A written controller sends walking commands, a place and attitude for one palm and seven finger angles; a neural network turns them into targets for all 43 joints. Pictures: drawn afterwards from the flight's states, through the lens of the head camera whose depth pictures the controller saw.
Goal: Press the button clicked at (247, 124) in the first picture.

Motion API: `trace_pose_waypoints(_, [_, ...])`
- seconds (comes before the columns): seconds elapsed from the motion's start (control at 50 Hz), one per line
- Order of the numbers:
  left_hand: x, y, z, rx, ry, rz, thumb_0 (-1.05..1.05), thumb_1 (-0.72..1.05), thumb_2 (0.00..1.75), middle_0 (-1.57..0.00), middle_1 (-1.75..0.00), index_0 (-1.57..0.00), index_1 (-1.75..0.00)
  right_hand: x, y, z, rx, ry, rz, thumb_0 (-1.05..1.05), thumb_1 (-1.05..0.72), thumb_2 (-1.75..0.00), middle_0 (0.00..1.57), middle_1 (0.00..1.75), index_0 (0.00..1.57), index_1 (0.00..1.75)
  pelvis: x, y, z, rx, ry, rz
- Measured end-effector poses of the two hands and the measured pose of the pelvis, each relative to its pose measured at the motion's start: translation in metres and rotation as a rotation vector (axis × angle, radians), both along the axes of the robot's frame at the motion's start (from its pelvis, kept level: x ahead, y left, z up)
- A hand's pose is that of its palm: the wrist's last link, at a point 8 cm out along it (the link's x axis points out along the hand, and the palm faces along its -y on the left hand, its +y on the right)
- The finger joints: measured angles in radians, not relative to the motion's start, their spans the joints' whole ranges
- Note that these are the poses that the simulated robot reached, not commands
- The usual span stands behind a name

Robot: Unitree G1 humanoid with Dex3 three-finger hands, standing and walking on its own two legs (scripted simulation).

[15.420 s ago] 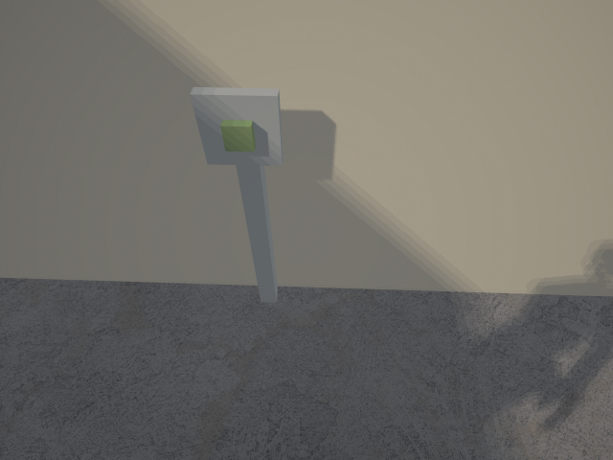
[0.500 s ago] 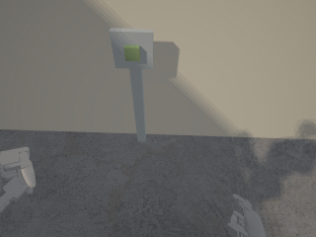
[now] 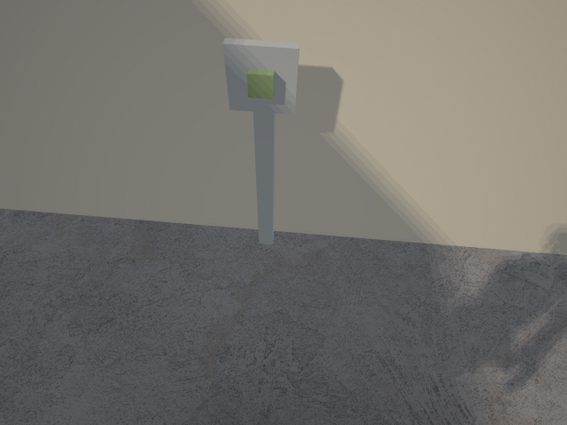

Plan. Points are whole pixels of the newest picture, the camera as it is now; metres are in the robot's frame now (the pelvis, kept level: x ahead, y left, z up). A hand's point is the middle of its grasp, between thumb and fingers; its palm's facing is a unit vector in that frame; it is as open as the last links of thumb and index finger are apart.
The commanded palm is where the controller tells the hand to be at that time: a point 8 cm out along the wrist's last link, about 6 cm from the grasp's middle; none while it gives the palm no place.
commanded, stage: let the arm hang, fingers relaxed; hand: left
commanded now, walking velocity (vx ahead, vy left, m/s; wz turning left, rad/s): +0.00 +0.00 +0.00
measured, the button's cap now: (261, 83) +0.86 +0.11 +0.01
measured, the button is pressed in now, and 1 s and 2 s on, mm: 0 0 0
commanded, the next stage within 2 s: stand and wait in 0.62 s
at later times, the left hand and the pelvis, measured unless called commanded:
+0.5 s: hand out of the picture +0.01 +0.17 -0.17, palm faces +0.01 -0.98 -0.19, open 7.3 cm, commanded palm none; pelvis +0.01 +0.00 +0.00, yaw -1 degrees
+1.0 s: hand out of the picture +0.02 +0.15 -0.17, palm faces +0.02 -0.98 -0.19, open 7.4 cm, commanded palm none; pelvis +0.02 -0.02 +0.00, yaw -1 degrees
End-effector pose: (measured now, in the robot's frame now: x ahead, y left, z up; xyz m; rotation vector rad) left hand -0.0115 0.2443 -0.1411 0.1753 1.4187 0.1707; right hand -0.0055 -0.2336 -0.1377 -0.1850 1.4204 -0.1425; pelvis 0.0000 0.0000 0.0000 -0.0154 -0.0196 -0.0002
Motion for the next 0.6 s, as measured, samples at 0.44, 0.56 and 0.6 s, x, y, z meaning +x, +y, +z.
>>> trace_pose_waypoints(0.44, [0.017,-0.029,0.000,-0.034,-0.010,-0.008,0.00,0.91,0.90,-0.21,-0.32,-0.21,-0.32,-0.022,0.035,-0.012,0.087,0.028,-0.086,0.00,-0.91,-0.89,0.20,0.30,0.20,0.30,0.004,0.001,0.003,0.017,-0.001,-0.024])
trace_pose_waypoints(0.56, [0.022,-0.032,0.000,-0.036,-0.010,-0.003,0.01,0.92,0.90,-0.20,-0.31,-0.20,-0.30,-0.021,0.028,-0.011,0.073,0.037,-0.093,0.00,-0.91,-0.89,0.20,0.30,0.19,0.30,0.009,-0.003,0.003,0.018,-0.004,-0.022])
trace_pose_waypoints(0.6, [0.023,-0.033,0.000,-0.036,-0.010,0.000,0.01,0.92,0.90,-0.20,-0.30,-0.20,-0.30,-0.020,0.026,-0.011,0.071,0.039,-0.092,0.00,-0.91,-0.89,0.20,0.30,0.19,0.30,0.011,-0.004,0.004,0.017,-0.005,-0.022])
